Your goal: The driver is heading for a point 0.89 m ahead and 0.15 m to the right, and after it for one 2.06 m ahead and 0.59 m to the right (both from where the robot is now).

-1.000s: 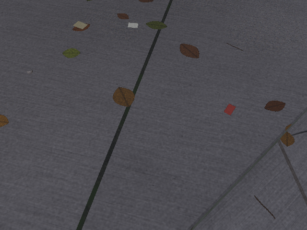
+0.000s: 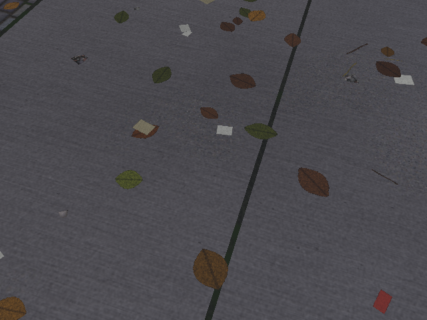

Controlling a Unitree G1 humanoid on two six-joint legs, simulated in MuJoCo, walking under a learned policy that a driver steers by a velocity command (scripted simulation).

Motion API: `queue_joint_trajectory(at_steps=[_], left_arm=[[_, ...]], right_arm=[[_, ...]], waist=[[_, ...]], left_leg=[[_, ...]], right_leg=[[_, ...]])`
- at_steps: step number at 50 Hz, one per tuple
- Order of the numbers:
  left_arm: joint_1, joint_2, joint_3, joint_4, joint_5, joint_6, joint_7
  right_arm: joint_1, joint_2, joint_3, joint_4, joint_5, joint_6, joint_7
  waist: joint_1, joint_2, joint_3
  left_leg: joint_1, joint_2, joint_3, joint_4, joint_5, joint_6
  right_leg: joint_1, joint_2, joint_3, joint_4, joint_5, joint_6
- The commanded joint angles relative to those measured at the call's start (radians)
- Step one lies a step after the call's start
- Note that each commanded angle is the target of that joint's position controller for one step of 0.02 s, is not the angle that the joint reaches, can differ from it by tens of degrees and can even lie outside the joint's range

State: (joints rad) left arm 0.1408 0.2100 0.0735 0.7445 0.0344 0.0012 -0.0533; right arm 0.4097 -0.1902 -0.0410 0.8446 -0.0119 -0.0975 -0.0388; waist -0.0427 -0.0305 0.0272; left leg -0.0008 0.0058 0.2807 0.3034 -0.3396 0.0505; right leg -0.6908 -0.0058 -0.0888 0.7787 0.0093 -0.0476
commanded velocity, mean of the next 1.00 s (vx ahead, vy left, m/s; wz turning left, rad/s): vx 0.25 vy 0.00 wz -0.40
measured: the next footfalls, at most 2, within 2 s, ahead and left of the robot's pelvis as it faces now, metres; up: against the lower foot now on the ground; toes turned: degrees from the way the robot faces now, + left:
right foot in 0.12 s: +0.21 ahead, -0.05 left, +0.00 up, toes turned -7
left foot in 0.70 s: +0.26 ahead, +0.11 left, +0.00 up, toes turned -25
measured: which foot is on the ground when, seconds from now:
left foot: down 0.00-0.12, up 0.14-0.68, down 0.70-1.00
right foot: up 0.00-0.10, down 0.12-0.70, up 0.72-1.00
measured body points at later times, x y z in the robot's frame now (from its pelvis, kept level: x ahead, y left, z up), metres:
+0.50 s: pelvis +0.13 +0.01 +0.00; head +0.15 -0.02 +0.45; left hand +0.29 +0.25 -0.11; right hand +0.20 -0.28 -0.12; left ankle +0.22 +0.17 -0.67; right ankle +0.17 -0.05 -0.74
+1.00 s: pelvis +0.27 +0.01 +0.01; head +0.30 +0.03 +0.46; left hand +0.51 +0.17 -0.11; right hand +0.14 -0.21 -0.11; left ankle +0.22 +0.13 -0.74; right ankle +0.31 -0.16 -0.68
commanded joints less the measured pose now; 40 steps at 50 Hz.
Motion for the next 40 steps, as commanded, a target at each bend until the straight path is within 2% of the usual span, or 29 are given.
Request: queue_joint_trajectory(at_steps=[1, 3, 4, 5, 6, 7, 8, 9, 10, 11, 12, 14, 16, 21, 23, 24, 26, 29, 31, 32, 33, 34, 35, 36, 37, 38, 39, 40], left_arm=[[-0.022, 0.006, -0.011, -0.069, 0.009, -0.009, -0.010], [0.083, 0.057, 0.006, -0.053, 0.010, -0.017, -0.001], [0.162, 0.089, 0.019, -0.035, 0.014, -0.028, 0.010], [0.248, 0.113, 0.032, -0.013, 0.024, -0.044, 0.028], [0.247, 0.181, 0.047, -0.014, 0.024, -0.051, 0.040], [0.246, 0.292, 0.076, -0.042, 0.005, -0.041, 0.043], [0.257, 0.267, 0.077, -0.071, -0.038, -0.021, 0.050], [0.178, 0.207, 0.060, -0.083, -0.042, -0.008, 0.061], [0.126, 0.149, 0.040, -0.083, -0.041, -0.002, 0.067], [0.113, 0.120, 0.030, -0.077, -0.045, -0.003, 0.070], [0.102, 0.108, 0.025, -0.078, -0.041, -0.005, 0.070], [0.107, 0.140, 0.027, -0.073, -0.021, -0.017, 0.061], [0.116, 0.174, 0.035, -0.072, -0.015, -0.020, 0.057], [0.149, 0.192, 0.040, -0.081, -0.021, 0.007, 0.066], [0.166, 0.199, 0.045, -0.086, -0.019, 0.013, 0.064], [0.169, 0.203, 0.047, -0.089, -0.016, 0.013, 0.062], [0.179, 0.202, 0.049, -0.090, -0.011, 0.010, 0.056], [0.195, 0.195, 0.046, -0.082, -0.001, 0.000, 0.048], [0.186, 0.190, 0.041, -0.082, 0.002, -0.001, 0.041], [0.171, 0.185, 0.039, -0.083, 0.000, 0.000, 0.038], [0.149, 0.176, 0.035, -0.084, -0.006, 0.002, 0.041], [0.146, 0.150, 0.029, -0.084, -0.010, -0.001, 0.049], [0.151, 0.071, 0.007, -0.098, -0.017, -0.012, 0.052], [0.107, 0.078, 0.005, -0.127, -0.020, -0.028, 0.050], [0.074, 0.138, 0.015, -0.136, 0.009, -0.041, 0.045], [0.093, 0.156, 0.020, -0.114, 0.010, -0.046, 0.031], [0.122, 0.157, 0.020, -0.089, 0.008, -0.045, 0.020], [0.139, 0.157, 0.021, -0.071, 0.015, -0.042, 0.010]], right_arm=[[0.029, -0.154, -0.035, -0.036, 0.006, 0.005, -0.023], [-0.001, -0.185, -0.049, -0.043, 0.005, 0.023, -0.031], [-0.019, -0.192, -0.053, -0.053, 0.008, 0.031, -0.027], [-0.054, -0.194, -0.056, -0.066, 0.023, 0.034, -0.018], [-0.023, -0.129, -0.041, -0.090, 0.016, 0.034, -0.010], [0.067, -0.085, -0.032, -0.144, 0.022, 0.049, -0.007], [0.029, -0.132, -0.035, -0.137, -0.004, 0.056, 0.001], [-0.051, -0.132, -0.033, -0.153, -0.004, 0.054, 0.005], [-0.106, -0.138, -0.034, -0.160, -0.010, 0.050, 0.005], [-0.131, -0.143, -0.037, -0.172, -0.025, 0.060, 0.005], [-0.104, -0.140, -0.037, -0.163, -0.033, 0.081, 0.004], [-0.078, -0.115, -0.030, -0.152, -0.030, 0.112, 0.003], [-0.094, -0.107, -0.025, -0.156, -0.027, 0.123, 0.004], [-0.221, -0.132, -0.029, -0.198, -0.026, 0.147, -0.002], [-0.254, -0.137, -0.028, -0.211, -0.029, 0.144, 0.003], [-0.268, -0.141, -0.027, -0.217, -0.030, 0.140, 0.005], [-0.280, -0.142, -0.024, -0.220, -0.027, 0.125, 0.009], [-0.276, -0.130, -0.015, -0.217, -0.024, 0.100, 0.018], [-0.239, -0.128, -0.012, -0.211, -0.016, 0.086, 0.024], [-0.195, -0.121, -0.011, -0.200, -0.010, 0.079, 0.025], [-0.122, -0.106, -0.009, -0.175, -0.008, 0.069, 0.021], [-0.064, -0.120, -0.012, -0.156, -0.011, 0.059, 0.011], [-0.001, -0.182, -0.020, -0.152, -0.025, 0.046, 0.000], [0.011, -0.298, -0.048, -0.147, -0.033, 0.042, 0.002], [-0.015, -0.287, -0.059, -0.127, -0.032, 0.042, 0.007], [-0.060, -0.231, -0.046, -0.130, -0.016, 0.036, 0.017], [-0.087, -0.204, -0.039, -0.132, -0.008, 0.030, 0.025], [-0.092, -0.189, -0.034, -0.129, -0.004, 0.024, 0.027]], waist=[[0.009, 0.165, -0.023], [0.063, 0.187, -0.067], [0.097, 0.172, -0.110], [0.158, 0.104, -0.146], [0.126, -0.015, -0.195], [0.070, -0.164, -0.328], [0.122, 0.003, -0.415], [0.105, 0.031, -0.280], [0.073, 0.077, -0.148], [0.047, 0.076, -0.091], [0.028, 0.059, -0.081], [0.014, 0.031, -0.102], [0.017, 0.007, -0.128], [0.065, -0.060, -0.113], [0.082, -0.081, -0.111], [0.089, -0.096, -0.101], [0.097, -0.103, -0.088], [0.104, -0.099, -0.080], [0.086, -0.100, -0.069], [0.059, -0.092, -0.057], [0.009, -0.062, -0.035], [-0.022, -0.012, -0.017], [-0.033, 0.174, -0.029], [-0.038, 0.245, 0.028], [0.001, 0.154, 0.104], [0.033, 0.115, 0.103], [0.051, 0.116, 0.081], [0.056, 0.143, 0.051]], left_leg=[[0.080, 0.218, -0.019, 0.069, 1.099, 0.010], [0.101, 0.240, -0.022, 0.229, 1.216, 0.011], [0.083, 0.240, -0.033, 0.370, 1.135, 0.017], [0.008, 0.204, -0.022, 0.585, 0.932, -0.001], [-0.259, 0.122, -0.047, 0.837, 0.222, -0.022], [-0.569, -0.062, -0.148, 1.197, -0.354, -0.076], [-0.621, -0.019, -0.319, 1.234, -0.245, -0.085], [-0.650, 0.014, -0.328, 1.202, -0.154, -0.082], [-0.651, 0.044, -0.324, 1.107, -0.101, -0.082], [-0.627, 0.058, -0.331, 1.029, -0.075, -0.088], [-0.576, 0.060, -0.328, 0.979, -0.057, -0.092], [-0.536, 0.044, -0.313, 0.929, -0.033, -0.097], [-0.549, 0.040, -0.315, 0.882, 0.001, -0.101], [-0.628, 0.037, -0.344, 0.762, 0.042, -0.118], [-0.643, 0.033, -0.352, 0.700, 0.041, -0.121], [-0.648, 0.029, -0.352, 0.665, 0.030, -0.121], [-0.634, 0.021, -0.347, 0.592, 0.015, -0.112], [-0.532, -0.001, -0.317, 0.476, -0.032, -0.086], [-0.406, -0.026, -0.295, 0.377, -0.093, -0.055], [-0.302, -0.038, -0.283, 0.292, -0.080, -0.033], [-0.160, -0.039, -0.269, 0.149, 0.008, -0.007], [-0.040, -0.009, -0.301, 0.063, -0.004, 0.010], [0.046, 0.205, -0.555, -0.083, -0.244, 0.038], [0.026, 0.377, -0.924, -0.213, -0.487, 0.115], [-0.062, 0.384, -0.936, -0.211, -0.492, 0.155], [-0.080, 0.323, -0.844, -0.192, -0.421, 0.138], [-0.079, 0.263, -0.737, -0.187, -0.310, 0.110], [-0.080, 0.219, -0.655, -0.187, -0.214, 0.097]], right_leg=[[0.144, 0.063, -0.095, -0.154, -0.043, -0.030], [0.248, 0.092, -0.076, -0.197, -0.118, -0.073], [0.339, 0.103, -0.046, -0.256, -0.121, -0.095], [0.475, 0.102, -0.016, -0.400, 0.007, -0.118], [0.708, -0.071, 0.164, -0.284, 0.386, -0.159], [0.960, -0.364, 0.606, -0.211, 0.985, -0.403], [0.926, -0.375, 0.636, -0.320, 0.745, -0.448], [0.787, -0.335, 0.565, -0.388, 0.497, -0.414], [0.647, -0.272, 0.498, -0.440, 0.382, -0.347], [0.564, -0.216, 0.449, -0.456, 0.380, -0.294], [0.501, -0.177, 0.400, -0.466, 0.376, -0.259], [0.453, -0.134, 0.364, -0.456, 0.427, -0.223], [0.450, -0.114, 0.363, -0.451, 0.387, -0.196], [0.473, -0.084, 0.463, -0.492, -0.064, -0.145], [0.489, -0.078, 0.538, -0.544, -0.394, -0.160], [0.498, -0.083, 0.574, -0.562, -0.488, -0.171], [0.514, -0.095, 0.608, -0.571, -0.548, -0.182], [0.483, -0.093, 0.603, -0.550, -0.553, -0.187], [0.409, -0.084, 0.606, -0.534, -0.595, -0.185], [0.339, -0.072, 0.604, -0.525, -0.620, -0.176], [0.244, -0.041, 0.588, -0.494, -0.657, -0.152], [0.144, 0.003, 0.543, -0.418, -0.675, -0.108], [0.039, 0.092, 0.389, -0.142, -0.638, -0.048], [-0.137, 0.211, 0.247, 0.035, -0.536, -0.023], [-0.160, 0.117, 0.287, 0.121, -0.425, -0.022], [-0.133, 0.095, 0.281, 0.144, -0.354, -0.009], [-0.099, 0.087, 0.258, 0.161, -0.301, 0.009], [-0.066, 0.079, 0.219, 0.193, -0.261, 0.023]])
Keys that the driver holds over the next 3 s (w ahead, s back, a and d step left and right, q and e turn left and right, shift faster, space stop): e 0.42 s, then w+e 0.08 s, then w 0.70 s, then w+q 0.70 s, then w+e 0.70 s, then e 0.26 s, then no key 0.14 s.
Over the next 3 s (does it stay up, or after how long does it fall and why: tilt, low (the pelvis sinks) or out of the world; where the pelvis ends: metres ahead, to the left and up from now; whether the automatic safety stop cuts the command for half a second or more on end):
stays up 1.27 -0.27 0.00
